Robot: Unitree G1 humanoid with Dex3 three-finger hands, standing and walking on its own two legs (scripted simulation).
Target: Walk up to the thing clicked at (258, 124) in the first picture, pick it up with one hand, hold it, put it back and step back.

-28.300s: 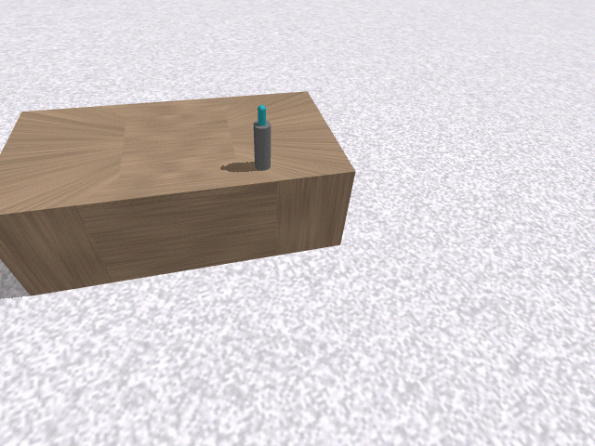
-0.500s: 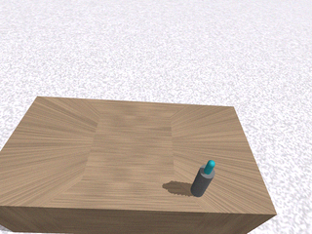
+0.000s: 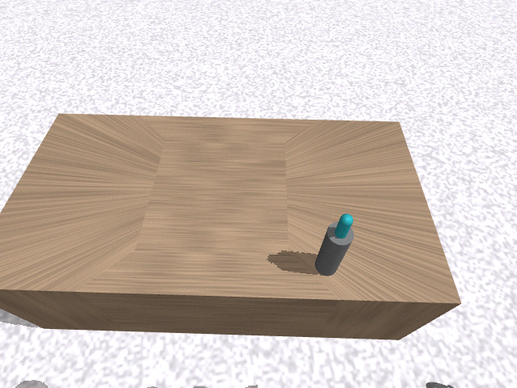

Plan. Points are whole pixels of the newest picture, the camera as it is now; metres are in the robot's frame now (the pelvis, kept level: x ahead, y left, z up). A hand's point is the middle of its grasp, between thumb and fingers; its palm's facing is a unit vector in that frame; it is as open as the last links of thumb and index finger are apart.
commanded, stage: step back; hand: right
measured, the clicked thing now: (335, 244) +0.47 -0.18 -0.22
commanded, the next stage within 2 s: none
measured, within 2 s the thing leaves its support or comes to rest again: neither
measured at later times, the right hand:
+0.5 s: hand out of the picture +0.03 -0.24 -0.15, palm faces -0.14 +0.90 -0.40, open 7.4 cm
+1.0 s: hand out of the picture -0.12 -0.27 -0.16, palm faces -0.01 +0.95 -0.32, open 7.4 cm
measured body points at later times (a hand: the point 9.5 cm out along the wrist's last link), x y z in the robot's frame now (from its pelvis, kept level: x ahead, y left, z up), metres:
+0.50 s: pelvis -0.10 +0.02 -0.01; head -0.03 +0.03 +0.44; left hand +0.01 +0.33 -0.13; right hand +0.04 -0.29 -0.12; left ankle -0.09 +0.13 -0.73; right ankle -0.04 -0.11 -0.71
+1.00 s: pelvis -0.23 -0.01 +0.01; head -0.19 -0.04 +0.45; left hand -0.19 +0.31 -0.09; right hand -0.12 -0.32 -0.14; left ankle -0.19 +0.14 -0.65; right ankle -0.23 -0.12 -0.73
